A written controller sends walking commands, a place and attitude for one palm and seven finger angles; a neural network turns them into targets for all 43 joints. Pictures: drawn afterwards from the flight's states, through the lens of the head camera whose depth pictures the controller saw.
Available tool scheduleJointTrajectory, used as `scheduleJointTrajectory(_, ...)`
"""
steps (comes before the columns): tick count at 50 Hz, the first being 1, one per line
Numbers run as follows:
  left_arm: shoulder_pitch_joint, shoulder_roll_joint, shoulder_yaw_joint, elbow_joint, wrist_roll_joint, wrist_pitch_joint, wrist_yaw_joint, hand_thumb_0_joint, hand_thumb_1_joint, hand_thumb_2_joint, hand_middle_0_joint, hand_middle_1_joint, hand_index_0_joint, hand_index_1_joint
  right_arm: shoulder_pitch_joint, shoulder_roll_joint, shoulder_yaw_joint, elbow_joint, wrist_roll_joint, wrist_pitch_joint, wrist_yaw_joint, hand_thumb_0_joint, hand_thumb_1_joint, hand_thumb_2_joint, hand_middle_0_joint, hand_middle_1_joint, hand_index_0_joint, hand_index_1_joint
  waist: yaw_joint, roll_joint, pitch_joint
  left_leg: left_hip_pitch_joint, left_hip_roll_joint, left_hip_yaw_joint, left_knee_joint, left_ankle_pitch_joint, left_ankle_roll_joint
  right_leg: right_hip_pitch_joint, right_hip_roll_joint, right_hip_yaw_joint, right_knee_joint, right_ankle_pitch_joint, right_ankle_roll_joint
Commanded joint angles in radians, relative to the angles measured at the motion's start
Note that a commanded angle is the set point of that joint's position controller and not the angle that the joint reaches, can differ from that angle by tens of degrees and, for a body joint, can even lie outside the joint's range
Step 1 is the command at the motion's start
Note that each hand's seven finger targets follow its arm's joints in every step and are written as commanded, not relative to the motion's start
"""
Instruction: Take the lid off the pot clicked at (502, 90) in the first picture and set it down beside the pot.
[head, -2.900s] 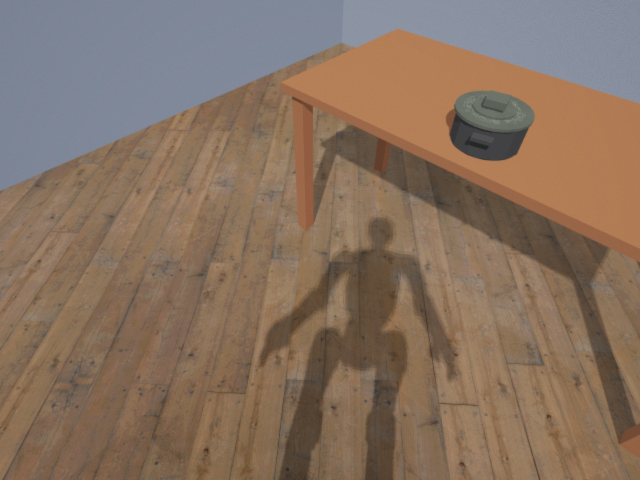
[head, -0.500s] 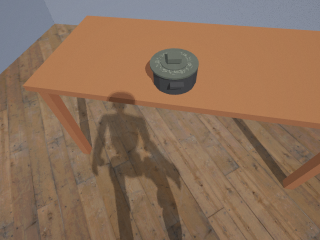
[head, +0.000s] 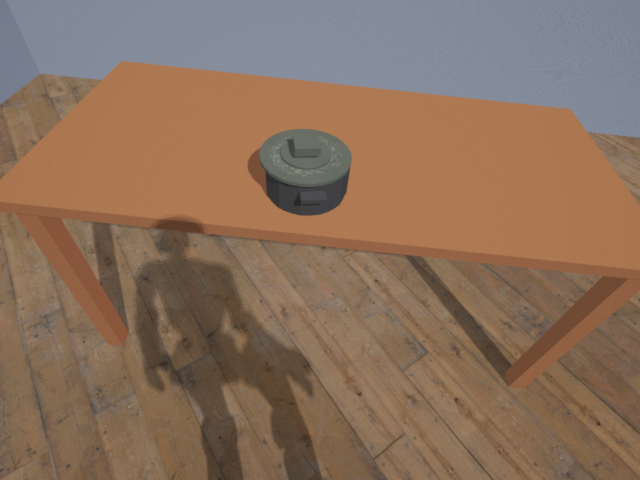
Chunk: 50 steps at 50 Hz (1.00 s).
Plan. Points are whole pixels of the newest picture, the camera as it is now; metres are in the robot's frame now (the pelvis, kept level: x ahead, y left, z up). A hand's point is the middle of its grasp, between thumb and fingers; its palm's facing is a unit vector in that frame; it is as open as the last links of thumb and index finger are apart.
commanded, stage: take the last steps up to it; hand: left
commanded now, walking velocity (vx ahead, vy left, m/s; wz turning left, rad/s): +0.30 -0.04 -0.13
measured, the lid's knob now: (306, 144) +0.73 +0.07 +0.02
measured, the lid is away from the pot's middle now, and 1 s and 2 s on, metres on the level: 0.00 0.00 0.00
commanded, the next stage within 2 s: come to a stop and stand still in 0.62 s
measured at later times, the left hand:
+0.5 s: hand (243, 438) +0.22 +0.12 -0.17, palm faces -0.10 -0.98 -0.19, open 7.3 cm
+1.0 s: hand (253, 445) +0.21 +0.10 -0.19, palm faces +0.02 -0.99 -0.15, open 7.3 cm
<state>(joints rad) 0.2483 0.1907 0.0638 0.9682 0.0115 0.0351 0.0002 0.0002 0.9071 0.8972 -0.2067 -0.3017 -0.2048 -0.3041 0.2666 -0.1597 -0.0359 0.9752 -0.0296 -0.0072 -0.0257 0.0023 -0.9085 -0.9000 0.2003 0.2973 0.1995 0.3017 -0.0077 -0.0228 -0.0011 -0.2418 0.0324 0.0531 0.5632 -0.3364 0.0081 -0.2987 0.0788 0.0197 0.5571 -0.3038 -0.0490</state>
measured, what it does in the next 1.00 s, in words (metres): walks ahead: right foot, then left foot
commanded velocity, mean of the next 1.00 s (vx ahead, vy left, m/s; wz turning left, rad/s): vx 0.09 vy -0.01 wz -0.02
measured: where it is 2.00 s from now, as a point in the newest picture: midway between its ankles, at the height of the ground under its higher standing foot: outside the picture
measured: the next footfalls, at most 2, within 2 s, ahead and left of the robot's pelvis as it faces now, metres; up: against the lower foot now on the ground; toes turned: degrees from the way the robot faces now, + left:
right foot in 0.48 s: +0.21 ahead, -0.15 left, +0.00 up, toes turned -11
left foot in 0.92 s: +0.32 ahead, +0.03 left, +0.00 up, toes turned -3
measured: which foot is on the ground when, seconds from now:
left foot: down 0.00-0.48, up 0.50-0.90, down 0.92-1.00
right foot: up 0.00-0.46, down 0.48-1.00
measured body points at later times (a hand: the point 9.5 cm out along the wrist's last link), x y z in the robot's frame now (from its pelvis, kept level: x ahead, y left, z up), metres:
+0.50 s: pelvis +0.12 -0.05 -0.01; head +0.15 -0.07 +0.44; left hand +0.22 +0.17 -0.15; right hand -0.03 -0.23 -0.16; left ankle -0.01 +0.10 -0.72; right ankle +0.17 -0.15 -0.74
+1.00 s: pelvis +0.22 -0.06 +0.00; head +0.23 -0.03 +0.45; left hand +0.21 +0.16 -0.17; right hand +0.30 -0.28 -0.13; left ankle +0.28 +0.03 -0.73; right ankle +0.17 -0.15 -0.73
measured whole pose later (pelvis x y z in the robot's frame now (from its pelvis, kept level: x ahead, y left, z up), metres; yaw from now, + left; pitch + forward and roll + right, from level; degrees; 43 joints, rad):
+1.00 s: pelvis +0.22 -0.06 +0.00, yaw -4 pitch -2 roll -1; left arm 0.32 0.15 0.02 1.10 0.01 0.00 0.05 0.00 0.91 0.90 -0.20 -0.30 -0.20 -0.30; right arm 0.14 -0.13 -0.02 1.02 -0.01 0.00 -0.03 0.00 -0.92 -0.90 0.20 0.30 0.20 0.30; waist 0.05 -0.05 0.04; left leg -0.30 0.01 0.08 0.53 -0.21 0.04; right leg -0.14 0.00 -0.12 0.51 -0.34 -0.03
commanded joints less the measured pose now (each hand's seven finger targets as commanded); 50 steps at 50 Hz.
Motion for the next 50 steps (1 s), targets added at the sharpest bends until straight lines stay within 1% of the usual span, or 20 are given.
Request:
scheduleJointTrajectory(1,-0.086,0.106,0.036,-0.118,0.021,-0.034,-0.015,0.0,0.9,0.9,-0.2,-0.3,-0.2,-0.3,0.159,-0.241,-0.041,-0.033,-0.006,-0.017,-0.012,0.0,-0.9,-0.9,0.2,0.3,0.2,0.3,-0.057,0.271,0.179,0.011,0.421,-0.585,-0.535,-0.521,0.177,-0.406,-0.077,0.047,0.429,-0.166,0.008)
scheduleJointTrajectory(2,-0.054,0.113,0.042,-0.079,0.028,-0.034,-0.02,0.0,0.9,0.9,-0.2,-0.3,-0.2,-0.3,0.105,-0.18,-0.024,-0.032,-0.004,-0.025,-0.012,0.0,-0.9,-0.9,0.2,0.3,0.2,0.3,-0.02,0.223,0.19,0.004,0.334,-0.458,-0.513,-0.403,0.13,-0.388,-0.079,0.047,0.492,-0.089,0.014)
scheduleJointTrajectory(4,0.008,0.08,0.036,-0.035,0.024,-0.041,-0.031,0.0,0.9,0.9,-0.2,-0.3,-0.2,-0.3,0.089,-0.141,-0.011,-0.029,0.002,-0.045,-0.015,0.0,-0.9,-0.9,0.2,0.3,0.2,0.3,0.0,0.131,0.136,0.056,0.24,-0.255,-0.456,-0.152,0.09,-0.36,-0.086,0.019,0.553,0.024,0.029)
scheduleJointTrajectory(6,0.031,0.056,0.028,-0.017,0.02,-0.042,-0.032,0.0,0.9,0.9,-0.2,-0.3,-0.2,-0.3,0.133,-0.122,-0.004,-0.003,0.01,-0.059,-0.018,0.0,-0.9,-0.9,0.2,0.3,0.2,0.3,0.003,0.12,0.115,0.096,0.201,-0.159,-0.432,0.017,0.08,-0.363,-0.095,0.008,0.581,0.086,0.039)
scheduleJointTrajectory(12,-0.051,0.04,0.013,-0.028,0.016,-0.044,-0.033,0.0,0.9,0.9,-0.2,-0.3,-0.2,-0.3,0.269,-0.102,0.001,0.072,0.009,-0.074,-0.022,0.0,-0.9,-0.9,0.2,0.3,0.2,0.3,-0.042,0.149,0.109,0.259,0.244,-0.123,-0.391,0.302,0.162,-0.456,-0.154,-0.037,0.475,0.077,0.058)
scheduleJointTrajectory(17,-0.153,0.006,-0.006,-0.046,0.01,-0.055,-0.034,0.0,0.9,0.9,-0.2,-0.3,-0.2,-0.3,0.31,-0.107,-0.004,0.117,-0.003,-0.069,-0.02,0.0,-0.9,-0.9,0.2,0.3,0.2,0.3,-0.073,0.187,0.135,0.249,0.25,-0.068,-0.338,0.47,0.168,-0.343,-0.156,-0.112,0.218,-0.003,0.036)
scheduleJointTrajectory(20,-0.105,0.011,0.001,-0.03,0.007,-0.066,-0.031,0.0,0.9,0.9,-0.2,-0.3,-0.2,-0.3,0.262,-0.116,-0.011,0.12,-0.004,-0.062,-0.016,0.0,-0.9,-0.9,0.2,0.3,0.2,0.3,-0.036,0.168,0.108,0.147,0.251,-0.056,-0.277,0.435,0.147,-0.136,-0.128,-0.125,0.077,0.014,0.011)
scheduleJointTrajectory(22,0.094,0.039,0.016,0.042,0.013,-0.079,-0.024,0.0,0.9,0.9,-0.2,-0.3,-0.2,-0.3,0.229,-0.116,-0.011,0.124,0.007,-0.059,-0.012,0.0,-0.9,-0.9,0.2,0.3,0.2,0.3,0.055,0.09,0.006,0.073,0.177,0.012,-0.083,0.418,0.097,0.157,-0.08,-0.159,-0.057,0.135,0.0)
scheduleJointTrajectory(23,0.218,0.102,0.029,0.084,0.018,-0.092,-0.013,0.0,0.9,0.9,-0.2,-0.3,-0.2,-0.3,0.235,-0.093,-0.01,0.122,0.019,-0.062,-0.002,0.0,-0.9,-0.9,0.2,0.3,0.2,0.3,0.107,-0.017,-0.079,-0.079,0.128,0.05,0.13,0.315,0.058,0.398,-0.185,-0.03,-0.084,0.144,-0.042)
scheduleJointTrajectory(24,0.326,0.213,0.057,0.103,0.015,-0.099,0.003,0.0,0.9,0.9,-0.2,-0.3,-0.2,-0.3,0.264,-0.02,0.001,0.091,0.03,-0.068,0.002,0.0,-0.9,-0.9,0.2,0.3,0.2,0.3,0.123,-0.301,-0.192,-0.335,-0.009,0.104,0.439,-0.199,0.003,0.614,-0.481,0.391,-0.187,0.244,-0.147)
scheduleJointTrajectory(25,0.345,0.239,0.053,0.103,-0.006,-0.095,0.013,0.0,0.9,0.9,-0.2,-0.3,-0.2,-0.3,0.21,-0.069,-0.007,0.065,0.026,-0.054,-0.003,0.0,-0.9,-0.9,0.2,0.3,0.2,0.3,0.126,-0.229,-0.18,-0.347,-0.001,-0.014,0.62,-0.291,0.016,0.511,-0.545,0.47,-0.279,0.314,-0.191)
scheduleJointTrajectory(28,0.109,0.1,0.021,0.059,-0.002,-0.097,0.023,0.0,0.9,0.9,-0.2,-0.3,-0.2,-0.3,0.132,-0.031,-0.015,0.08,0.013,-0.039,0.005,0.0,-0.9,-0.9,0.2,0.3,0.2,0.3,0.038,-0.081,0.02,-0.353,0.086,-0.054,0.681,-0.079,0.012,0.192,-0.434,0.248,-0.322,0.225,-0.168)
scheduleJointTrajectory(30,0.067,0.054,0.004,0.047,0.003,-0.104,0.027,0.0,0.9,0.9,-0.2,-0.3,-0.2,-0.3,0.161,0.004,-0.014,0.096,0.007,-0.023,0.009,0.0,-0.9,-0.9,0.2,0.3,0.2,0.3,-0.004,-0.017,0.014,-0.282,0.088,-0.035,0.61,-0.025,-0.004,0.106,-0.372,0.095,-0.321,0.357,-0.147)
scheduleJointTrajectory(32,0.067,0.024,-0.004,0.041,0.008,-0.112,0.028,0.0,0.9,0.9,-0.2,-0.3,-0.2,-0.3,0.169,0.019,-0.014,0.1,0.003,-0.008,0.011,0.0,-0.9,-0.9,0.2,0.3,0.2,0.3,-0.028,-0.036,0.052,-0.256,0.087,-0.011,0.551,0.03,-0.022,0.031,-0.34,0.01,-0.34,0.428,-0.133)
scheduleJointTrajectory(36,0.078,0.043,-0.011,0.046,0.007,-0.115,0.026,0.0,0.9,0.9,-0.2,-0.3,-0.2,-0.3,0.083,-0.003,-0.015,0.059,0.007,-0.002,0.022,0.0,-0.9,-0.9,0.2,0.3,0.2,0.3,-0.018,-0.063,0.051,-0.256,0.077,0.001,0.404,0.084,-0.031,0.051,-0.329,0.0,-0.364,0.41,-0.146)
scheduleJointTrajectory(39,0.082,0.06,-0.018,0.06,0.011,-0.105,0.031,0.0,0.9,0.9,-0.2,-0.3,-0.2,-0.3,0.016,-0.007,-0.001,0.049,0.015,-0.004,0.014,0.0,-0.9,-0.9,0.2,0.3,0.2,0.3,0.002,-0.051,0.019,-0.182,0.047,0.003,0.19,0.05,-0.049,0.141,-0.327,-0.009,-0.282,0.683,-0.129)
scheduleJointTrajectory(42,0.09,0.093,-0.016,0.078,0.006,-0.087,0.04,0.0,0.9,0.9,-0.2,-0.3,-0.2,-0.3,-0.024,-0.023,0.006,0.037,0.023,0.004,0.007,0.0,-0.9,-0.9,0.2,0.3,0.2,0.3,0.012,-0.069,0.008,-0.076,0.02,0.001,0.07,0.09,-0.045,0.15,-0.325,-0.01,-0.215,0.779,-0.111)
scheduleJointTrajectory(45,0.082,0.106,-0.015,0.088,0.001,-0.068,0.046,0.0,0.9,0.9,-0.2,-0.3,-0.2,-0.3,0.005,-0.067,-0.003,0.046,0.025,0.006,0.002,0.0,-0.9,-0.9,0.2,0.3,0.2,0.3,-0.006,-0.065,0.001,0.088,0.043,-0.027,-0.113,0.42,-0.033,0.092,-0.27,-0.028,-0.111,0.604,-0.045)
scheduleJointTrajectory(47,0.136,0.041,-0.026,0.083,-0.004,-0.048,0.061,0.0,0.9,0.9,-0.2,-0.3,-0.2,-0.3,0.014,-0.132,-0.011,0.038,0.018,0.003,-0.01,0.0,-0.9,-0.9,0.2,0.3,0.2,0.3,0.017,0.118,-0.009,0.133,0.201,-0.153,-0.114,0.859,0.058,0.051,-0.175,-0.051,-0.071,0.232,0.022)
scheduleJointTrajectory(50,0.168,0.054,-0.031,0.108,-0.002,-0.023,0.06,0.0,0.9,0.9,-0.2,-0.3,-0.2,-0.3,-0.056,-0.138,-0.004,0.029,0.022,0.01,-0.022,0.0,-0.9,-0.9,0.2,0.3,0.2,0.3,0.046,0.262,0.005,0.05,0.233,-0.211,-0.228,0.758,0.125,0.095,-0.142,-0.071,-0.002,-0.09,0.045)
